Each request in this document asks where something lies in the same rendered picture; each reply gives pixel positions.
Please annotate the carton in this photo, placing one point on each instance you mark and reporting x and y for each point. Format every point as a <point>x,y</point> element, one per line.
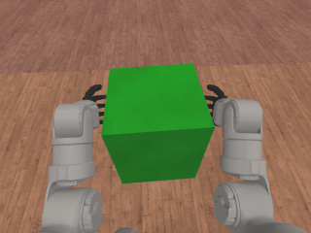
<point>156,124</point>

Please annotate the right robot forearm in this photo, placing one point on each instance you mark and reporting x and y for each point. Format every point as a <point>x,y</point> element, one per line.
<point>241,121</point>

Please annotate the robot right upper arm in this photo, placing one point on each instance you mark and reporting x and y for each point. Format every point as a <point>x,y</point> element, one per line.
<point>246,207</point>

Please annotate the left robot forearm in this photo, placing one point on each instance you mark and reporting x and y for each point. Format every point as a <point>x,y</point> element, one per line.
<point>72,133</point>

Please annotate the robot right hand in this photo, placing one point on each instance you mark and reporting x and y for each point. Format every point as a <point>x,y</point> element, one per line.
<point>221,95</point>

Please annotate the robot left hand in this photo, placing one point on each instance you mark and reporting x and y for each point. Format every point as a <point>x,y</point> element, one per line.
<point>88,96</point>

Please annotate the robot left upper arm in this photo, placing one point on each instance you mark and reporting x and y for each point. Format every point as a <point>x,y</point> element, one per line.
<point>72,210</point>

